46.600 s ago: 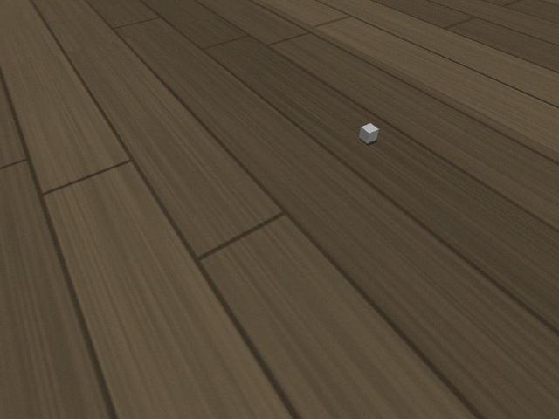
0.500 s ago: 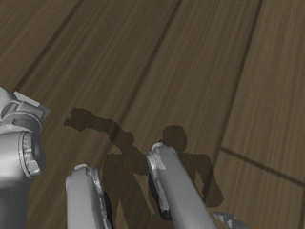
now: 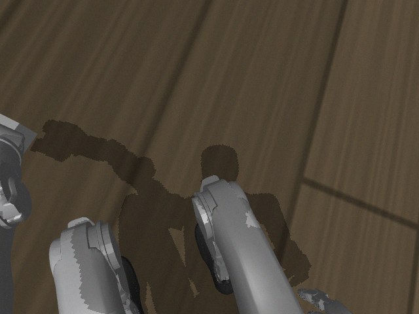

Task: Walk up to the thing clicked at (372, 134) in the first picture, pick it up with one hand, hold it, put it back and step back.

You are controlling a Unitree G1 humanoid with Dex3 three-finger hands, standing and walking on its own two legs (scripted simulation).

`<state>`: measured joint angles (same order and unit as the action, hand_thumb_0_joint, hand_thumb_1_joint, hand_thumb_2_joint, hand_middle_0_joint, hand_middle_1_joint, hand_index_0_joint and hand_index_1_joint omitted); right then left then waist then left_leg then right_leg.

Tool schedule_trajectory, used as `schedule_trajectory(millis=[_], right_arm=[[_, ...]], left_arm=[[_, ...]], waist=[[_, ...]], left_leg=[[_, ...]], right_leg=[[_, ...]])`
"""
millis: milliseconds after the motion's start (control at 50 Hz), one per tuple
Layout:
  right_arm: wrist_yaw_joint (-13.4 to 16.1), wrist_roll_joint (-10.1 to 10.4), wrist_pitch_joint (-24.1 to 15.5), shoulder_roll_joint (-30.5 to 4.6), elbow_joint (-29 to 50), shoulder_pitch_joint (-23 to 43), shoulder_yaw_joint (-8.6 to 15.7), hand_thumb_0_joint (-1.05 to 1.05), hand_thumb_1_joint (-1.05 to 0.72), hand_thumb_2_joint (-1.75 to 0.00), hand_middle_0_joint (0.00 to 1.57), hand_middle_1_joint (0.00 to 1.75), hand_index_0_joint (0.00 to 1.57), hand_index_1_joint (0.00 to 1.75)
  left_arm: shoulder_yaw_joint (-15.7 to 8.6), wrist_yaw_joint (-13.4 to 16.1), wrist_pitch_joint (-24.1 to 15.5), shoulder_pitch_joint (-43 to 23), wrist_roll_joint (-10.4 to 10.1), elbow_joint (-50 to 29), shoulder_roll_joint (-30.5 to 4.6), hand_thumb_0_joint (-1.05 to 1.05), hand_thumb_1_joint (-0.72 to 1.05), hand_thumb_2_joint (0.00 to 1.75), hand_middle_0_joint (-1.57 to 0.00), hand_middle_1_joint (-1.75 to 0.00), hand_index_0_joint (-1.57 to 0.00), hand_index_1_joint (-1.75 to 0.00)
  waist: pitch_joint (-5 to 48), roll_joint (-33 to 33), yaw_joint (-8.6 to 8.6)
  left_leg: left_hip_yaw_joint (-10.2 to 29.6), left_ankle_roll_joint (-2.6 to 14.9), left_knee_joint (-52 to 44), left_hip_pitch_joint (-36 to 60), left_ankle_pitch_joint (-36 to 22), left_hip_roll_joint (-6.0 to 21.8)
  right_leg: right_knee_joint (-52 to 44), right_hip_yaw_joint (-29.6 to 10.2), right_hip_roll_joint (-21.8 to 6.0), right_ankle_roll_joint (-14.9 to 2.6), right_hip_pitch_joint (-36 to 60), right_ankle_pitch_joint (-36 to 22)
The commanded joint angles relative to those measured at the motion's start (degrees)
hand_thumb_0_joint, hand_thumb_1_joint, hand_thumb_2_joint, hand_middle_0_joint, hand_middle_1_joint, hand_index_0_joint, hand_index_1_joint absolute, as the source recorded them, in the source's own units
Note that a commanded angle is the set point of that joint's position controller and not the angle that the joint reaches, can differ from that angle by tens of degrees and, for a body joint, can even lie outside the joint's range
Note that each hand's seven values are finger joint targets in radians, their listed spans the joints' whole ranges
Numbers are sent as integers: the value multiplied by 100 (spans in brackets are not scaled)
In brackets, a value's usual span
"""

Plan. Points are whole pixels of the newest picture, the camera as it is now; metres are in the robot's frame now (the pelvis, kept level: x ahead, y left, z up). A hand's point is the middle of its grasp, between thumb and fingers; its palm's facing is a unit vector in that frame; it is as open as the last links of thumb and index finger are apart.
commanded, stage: crouch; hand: left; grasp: from above
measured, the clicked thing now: out of the picture +0.52 +0.27 -0.18
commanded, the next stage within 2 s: lower in 0.36 s
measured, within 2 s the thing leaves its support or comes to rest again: rests again in 1.56 s
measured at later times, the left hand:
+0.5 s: hand out of the picture +0.51 +0.28 -0.19, palm faces -0.23 -0.35 -0.91, open 9.9 cm
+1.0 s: hand (17, 148) +0.51 +0.26 -0.24, palm faces -0.24 -0.36 -0.90, open 10.0 cm
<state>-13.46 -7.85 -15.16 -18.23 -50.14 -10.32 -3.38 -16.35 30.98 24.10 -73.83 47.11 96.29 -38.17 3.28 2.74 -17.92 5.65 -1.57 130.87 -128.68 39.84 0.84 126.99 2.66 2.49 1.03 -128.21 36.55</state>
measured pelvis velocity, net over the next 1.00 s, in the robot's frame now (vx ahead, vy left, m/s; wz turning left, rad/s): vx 0.00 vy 0.01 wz -0.09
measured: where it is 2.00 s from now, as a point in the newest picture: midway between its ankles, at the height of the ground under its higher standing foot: (177, 289)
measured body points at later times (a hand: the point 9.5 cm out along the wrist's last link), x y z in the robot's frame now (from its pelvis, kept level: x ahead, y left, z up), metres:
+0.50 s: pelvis +0.00 +0.00 -0.04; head +0.27 +0.03 +0.32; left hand +0.52 +0.29 -0.14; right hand -0.02 -0.25 -0.13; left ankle +0.08 +0.13 -0.33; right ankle +0.10 -0.12 -0.33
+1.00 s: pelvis +0.00 +0.01 -0.04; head +0.30 +0.05 +0.29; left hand +0.52 +0.28 -0.19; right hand -0.04 -0.25 -0.11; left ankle +0.08 +0.13 -0.33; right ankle +0.10 -0.12 -0.33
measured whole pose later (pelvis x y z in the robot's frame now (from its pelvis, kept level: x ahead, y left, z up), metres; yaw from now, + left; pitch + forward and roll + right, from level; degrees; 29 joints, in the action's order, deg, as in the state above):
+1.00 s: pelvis +0.00 +0.01 -0.04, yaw -5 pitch +34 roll -10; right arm -19.0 -11.8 -17.1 -21.1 -45.7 -9.9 -12.6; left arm -18.4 39.0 20.8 -77.7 47.3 103.8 -51.0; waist -7.6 -2.4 -24.0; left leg 10.9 -1.6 139.9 -133.4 41.1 0.9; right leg 131.9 7.1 3.5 1.9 -131.0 35.9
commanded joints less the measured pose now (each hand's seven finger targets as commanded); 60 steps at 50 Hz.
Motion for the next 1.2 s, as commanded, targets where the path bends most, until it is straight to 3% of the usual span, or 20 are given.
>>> schedule_trajectory(millis=[0,20,100,120,180,200,220,360,400,460,500,580,640,840,880,920,940,1040,1140,1180], right_arm=[[-46,-57,-31,-1291,-85,-1525,257,0,-90,-90,20,30,20,30],[-60,-82,-26,-1302,-57,-1536,243,0,-90,-90,20,30,20,30],[-111,-134,-19,-1343,-86,-1587,199,0,-91,-90,20,30,20,30],[-118,-140,-25,-1356,-73,-1619,186,0,-91,-90,20,30,20,30],[-156,-157,-29,-1373,-104,-1630,133,0,-91,-90,20,30,20,30],[-158,-138,-40,-1421,-102,-1620,119,0,-91,-90,20,30,20,30],[-182,-166,-48,-1404,-83,-1644,103,0,-91,-90,20,30,20,30],[-265,-182,-60,-1521,-60,-1731,60,0,-91,-90,20,30,20,30],[-282,-185,-66,-1562,-46,-1738,66,0,-91,-90,20,30,20,30],[-326,-218,-47,-1574,-48,-1807,14,0,-91,-90,20,30,20,30],[-336,-205,-62,-1627,-4,-1797,-38,0,-91,-90,20,30,20,30],[-355,-282,-122,-1710,-43,-1821,-134,0,-91,-90,20,30,20,30],[-364,-308,-169,-1770,20,-1701,-236,0,-91,-90,20,30,20,30],[-489,-390,-210,-1873,131,-1585,-436,0,-91,-90,20,30,20,30],[-540,-419,-189,-1877,148,-1545,-495,0,-91,-90,20,30,20,30],[-561,-388,-184,-1982,206,-1546,-526,0,-91,-90,20,30,20,30],[-583,-419,-186,-1926,187,-1477,-560,0,-91,-90,20,30,20,30],[-630,-371,-145,-2012,287,-1500,-665,0,-91,-90,20,30,20,30],[-652,-388,-141,-2053,392,-1426,-782,0,-91,-90,20,30,20,30],[-676,-413,-161,-2074,404,-1512,-794,0,-91,-90,20,30,20,30]], left_arm=[[167,360,-56,-2183,211,-742,-1490,0,64,60,-106,-59,-107,-58],[173,377,-56,-2235,226,-769,-1479,0,63,59,-104,-60,-106,-58],[90,454,-59,-2320,160,-766,-1590,0,62,67,-105,-62,-106,-62],[92,436,-68,-2336,182,-802,-1627,0,63,66,-104,-64,-105,-63],[113,433,-137,-2374,215,-747,-1706,0,61,68,-105,-63,-105,-62],[38,452,-159,-2416,232,-857,-1889,0,60,69,-104,-63,-104,-63],[109,417,-167,-2357,254,-800,-1759,0,63,69,-105,-65,-106,-64],[159,360,-166,-2148,276,-714,-1745,0,61,71,-104,-68,-104,-67],[54,408,-175,-2119,260,-735,-1831,0,62,71,-105,-67,-105,-66],[123,377,-173,-2194,245,-784,-1815,0,58,78,-106,-66,-105,-68],[123,393,-166,-2047,242,-435,-1815,0,58,79,-107,-65,-105,-67],[102,518,-275,-2292,277,-349,-1992,0,60,77,-106,-67,-105,-68],[101,620,-336,-2247,286,-78,-2144,0,60,76,-107,-65,-105,-67],[-44,1055,-382,-2301,178,-91,-2539,0,58,79,-105,-66,-104,-68],[60,1078,-344,-2263,135,17,-2408,0,54,82,-105,-63,-102,-66],[-7,1123,-355,-2324,122,-48,-2625,0,52,80,-103,-61,-100,-64],[97,1091,-345,-2184,109,20,-2519,0,53,77,-103,-61,-101,-64],[107,1055,-429,-2118,117,-54,-2747,0,50,79,-102,-60,-99,-63],[237,1090,-471,-1984,50,167,-2700,0,50,79,-101,-63,-98,-66],[217,1116,-499,-2063,47,11,-2738,0,49,78,-98,-65,-97,-67]], waist=[[4183,1509,-87],[4226,1534,-198],[4224,1590,-185],[4129,1629,-260],[4069,1580,-256],[4072,1707,-200],[4093,1742,-300],[3876,1751,-314],[3896,1805,-285],[3815,1656,-421],[3645,1548,-423],[3374,1612,-574],[3321,1525,-579],[3410,1970,-713],[3258,2045,-791],[3319,2123,-809],[3168,2169,-861],[3042,2180,-916],[2837,2152,-983],[2829,2177,-1093]], left_leg=[[-413,232,-1095,2467,-1234,-17],[-400,239,-1041,2487,-1214,-28],[-386,233,-884,2408,-1291,-2],[-359,243,-850,2415,-1277,-19],[-358,249,-748,2228,-1214,-4],[-331,230,-742,2288,-1256,-6],[-311,231,-728,2306,-1250,-10],[-258,219,-659,2288,-1267,-7],[-212,205,-652,2288,-1315,-3],[-246,250,-506,2137,-1461,4],[-237,256,-491,1977,-1382,5],[-157,243,-491,1935,-1168,18],[-160,277,-423,1796,-1002,24],[-64,221,-362,2124,-1294,100],[-22,197,-377,2252,-1327,122],[33,191,-392,2314,-1435,135],[56,195,-371,2349,-1402,126],[129,195,-366,2294,-1537,154],[154,215,-350,2131,-1376,168],[194,196,-376,2232,-1400,156]], right_leg=[[-1229,406,76,-216,2645,-1155],[-1197,421,78,-206,2590,-1149],[-1068,453,83,-200,2574,-1239],[-1030,464,71,-197,2459,-1224],[-964,488,95,-193,2496,-1171],[-893,499,73,-206,2394,-1179],[-837,532,86,-213,2392,-1177],[-769,620,118,-224,2271,-1199],[-682,640,95,-232,2175,-1241],[-715,645,125,-198,2361,-1448],[-717,636,133,-194,2364,-1365],[-723,717,125,-203,2177,-1157],[-776,719,152,-180,2225,-1029],[-753,820,174,-172,2537,-1413],[-710,888,189,-191,2507,-1456],[-719,904,198,-194,2553,-1551],[-669,940,179,-198,2462,-1540],[-666,982,207,-206,2552,-1677],[-741,995,255,-191,2654,-1603],[-718,1057,235,-196,2604,-1589]])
